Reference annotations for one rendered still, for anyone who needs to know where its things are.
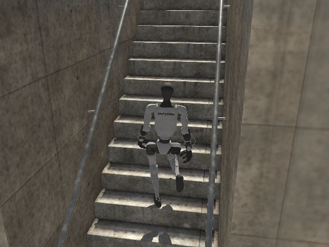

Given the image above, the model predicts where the robot right hand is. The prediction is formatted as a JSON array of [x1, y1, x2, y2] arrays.
[[180, 150, 192, 163]]

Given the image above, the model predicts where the right robot upper arm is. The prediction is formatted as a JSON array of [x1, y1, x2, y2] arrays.
[[177, 105, 189, 134]]

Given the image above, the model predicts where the left robot upper arm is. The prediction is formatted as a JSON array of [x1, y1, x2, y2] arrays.
[[142, 104, 156, 132]]

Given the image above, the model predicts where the robot left hand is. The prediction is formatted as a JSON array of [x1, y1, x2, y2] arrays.
[[138, 139, 149, 149]]

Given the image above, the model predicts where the right robot forearm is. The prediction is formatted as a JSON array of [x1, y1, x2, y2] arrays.
[[183, 127, 192, 151]]

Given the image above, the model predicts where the right robot thigh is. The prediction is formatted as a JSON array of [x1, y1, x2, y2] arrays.
[[168, 143, 181, 161]]

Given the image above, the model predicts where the left robot forearm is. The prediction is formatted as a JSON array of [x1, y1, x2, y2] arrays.
[[138, 125, 147, 142]]

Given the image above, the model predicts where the right robot foot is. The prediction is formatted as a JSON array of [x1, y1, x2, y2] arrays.
[[176, 174, 184, 192]]

